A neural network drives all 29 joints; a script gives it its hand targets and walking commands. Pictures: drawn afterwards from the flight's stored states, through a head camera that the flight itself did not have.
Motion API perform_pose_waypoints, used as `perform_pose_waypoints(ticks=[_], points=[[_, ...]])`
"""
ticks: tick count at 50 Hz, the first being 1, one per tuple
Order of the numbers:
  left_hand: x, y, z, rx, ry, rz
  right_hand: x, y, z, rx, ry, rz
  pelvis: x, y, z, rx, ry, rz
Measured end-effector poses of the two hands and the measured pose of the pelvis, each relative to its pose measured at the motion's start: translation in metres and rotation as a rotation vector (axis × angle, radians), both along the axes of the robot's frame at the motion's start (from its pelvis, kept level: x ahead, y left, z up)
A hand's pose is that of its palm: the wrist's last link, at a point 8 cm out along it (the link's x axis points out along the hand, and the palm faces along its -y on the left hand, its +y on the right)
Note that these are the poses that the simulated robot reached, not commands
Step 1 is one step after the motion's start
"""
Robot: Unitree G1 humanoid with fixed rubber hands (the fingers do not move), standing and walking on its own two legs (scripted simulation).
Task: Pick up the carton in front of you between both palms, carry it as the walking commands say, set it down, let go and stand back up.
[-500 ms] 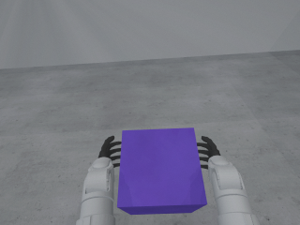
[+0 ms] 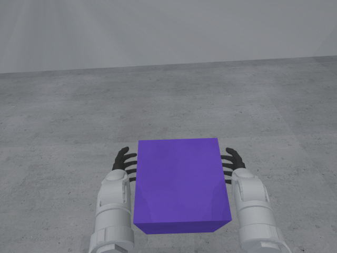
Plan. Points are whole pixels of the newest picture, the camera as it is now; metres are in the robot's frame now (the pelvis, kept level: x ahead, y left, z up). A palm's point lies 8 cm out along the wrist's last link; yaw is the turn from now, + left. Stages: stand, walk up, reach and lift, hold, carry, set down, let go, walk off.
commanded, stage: set down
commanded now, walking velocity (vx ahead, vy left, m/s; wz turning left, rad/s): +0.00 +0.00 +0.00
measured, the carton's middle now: (178, 190) +0.33 +0.00 -0.06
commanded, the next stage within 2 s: none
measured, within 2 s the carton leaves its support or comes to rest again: neither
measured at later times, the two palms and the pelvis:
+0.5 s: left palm (142, 200) +0.35 +0.12 -0.14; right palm (231, 201) +0.34 -0.17 -0.16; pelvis -0.04 +0.01 -0.08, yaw -1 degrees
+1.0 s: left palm (154, 210) +0.39 +0.10 -0.28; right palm (229, 208) +0.39 -0.19 -0.30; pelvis -0.06 +0.00 -0.21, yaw +2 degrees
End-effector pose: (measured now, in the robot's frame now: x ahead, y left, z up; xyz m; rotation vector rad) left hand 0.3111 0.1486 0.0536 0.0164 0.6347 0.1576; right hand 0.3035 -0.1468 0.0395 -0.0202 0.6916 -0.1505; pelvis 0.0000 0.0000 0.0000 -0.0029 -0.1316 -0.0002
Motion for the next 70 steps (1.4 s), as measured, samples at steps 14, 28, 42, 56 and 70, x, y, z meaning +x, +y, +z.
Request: perform_pose_waypoints(ticks=[14, 28, 42, 56, 70], points=[[0.034, -0.017, -0.094, 0.042, 0.041, -0.011, 0.025, -0.014, -0.1, -0.022, 0.044, 0.002, -0.017, 0.008, -0.021, 0.011, 0.279, -0.015], [0.046, -0.029, -0.209, -0.03, -0.047, 0.097, 0.049, -0.024, -0.216, 0.005, -0.035, -0.017, -0.039, 0.01, -0.096, 0.026, 0.667, -0.012], [0.064, -0.044, -0.284, -0.024, -0.009, 0.091, 0.074, -0.04, -0.29, -0.003, 0.009, 0.004, -0.053, 0.004, -0.17, 0.042, 0.82, -0.005], [0.081, -0.054, -0.378, -0.012, -0.003, 0.106, 0.091, -0.049, -0.385, -0.022, 0.022, 0.019, -0.066, 0.0, -0.246, 0.056, 0.906, 0.012], [0.092, -0.062, -0.466, -0.011, 0.029, 0.106, 0.106, -0.058, -0.47, -0.04, 0.055, 0.045, -0.077, 0.003, -0.308, 0.055, 0.915, 0.026]])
